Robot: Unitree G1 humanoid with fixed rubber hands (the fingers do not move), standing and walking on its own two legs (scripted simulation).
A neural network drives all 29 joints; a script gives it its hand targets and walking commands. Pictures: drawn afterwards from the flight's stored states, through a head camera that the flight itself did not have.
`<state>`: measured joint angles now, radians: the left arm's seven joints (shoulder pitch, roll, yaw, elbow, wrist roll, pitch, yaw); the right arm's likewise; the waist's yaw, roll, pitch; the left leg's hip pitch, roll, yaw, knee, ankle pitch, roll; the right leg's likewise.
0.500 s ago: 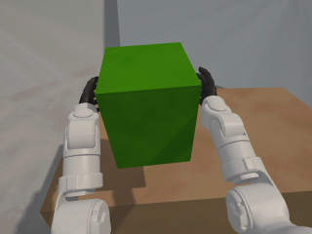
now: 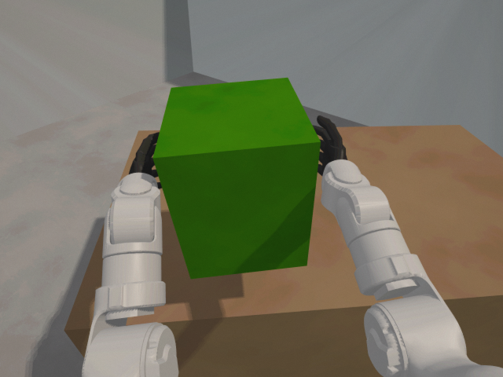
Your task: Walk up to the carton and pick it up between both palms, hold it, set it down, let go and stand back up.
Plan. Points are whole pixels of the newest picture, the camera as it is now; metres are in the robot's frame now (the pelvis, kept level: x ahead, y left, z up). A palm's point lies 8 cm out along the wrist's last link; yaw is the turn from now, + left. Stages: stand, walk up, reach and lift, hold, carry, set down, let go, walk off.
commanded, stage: hold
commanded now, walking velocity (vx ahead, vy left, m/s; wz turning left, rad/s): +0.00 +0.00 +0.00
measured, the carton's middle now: (239, 177) +0.41 +0.02 +0.16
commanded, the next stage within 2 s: none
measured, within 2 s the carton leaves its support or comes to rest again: neither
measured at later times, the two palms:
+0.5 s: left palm (136, 170) +0.35 +0.17 +0.21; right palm (335, 155) +0.37 -0.12 +0.23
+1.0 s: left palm (134, 159) +0.35 +0.17 +0.23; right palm (337, 143) +0.37 -0.12 +0.25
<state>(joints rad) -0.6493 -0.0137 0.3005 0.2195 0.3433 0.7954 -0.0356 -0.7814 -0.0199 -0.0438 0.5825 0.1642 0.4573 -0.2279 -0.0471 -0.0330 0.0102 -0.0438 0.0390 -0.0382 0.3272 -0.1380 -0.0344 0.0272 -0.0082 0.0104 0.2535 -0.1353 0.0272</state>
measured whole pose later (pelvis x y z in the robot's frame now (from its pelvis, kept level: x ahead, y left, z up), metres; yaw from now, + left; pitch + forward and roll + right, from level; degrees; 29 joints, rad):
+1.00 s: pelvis +0.01 +0.00 +0.00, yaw +0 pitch -8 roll -1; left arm -0.63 -0.02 0.29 0.11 0.32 0.75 -0.02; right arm -0.76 -0.02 -0.03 0.48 0.17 0.39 -0.24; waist -0.05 -0.03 -0.04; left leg -0.04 0.04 -0.04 0.33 -0.15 -0.03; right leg 0.04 -0.01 0.01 0.25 -0.14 0.03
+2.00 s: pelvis +0.00 +0.00 +0.00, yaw +0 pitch -9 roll -1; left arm -0.62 -0.02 0.29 0.16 0.34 0.80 -0.03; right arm -0.75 -0.02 -0.02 0.53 0.17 0.43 -0.24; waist -0.05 -0.03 0.03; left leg -0.03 0.04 -0.04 0.33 -0.13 -0.03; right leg 0.04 -0.01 0.01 0.25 -0.13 0.03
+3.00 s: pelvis +0.00 +0.00 +0.00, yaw +0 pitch -9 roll -1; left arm -0.65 -0.02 0.29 0.13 0.33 0.75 -0.02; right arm -0.76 -0.02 -0.04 0.49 0.15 0.39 -0.23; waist -0.05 -0.03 -0.03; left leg -0.03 0.04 -0.04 0.33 -0.14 -0.03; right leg 0.04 -0.01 0.01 0.25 -0.14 0.03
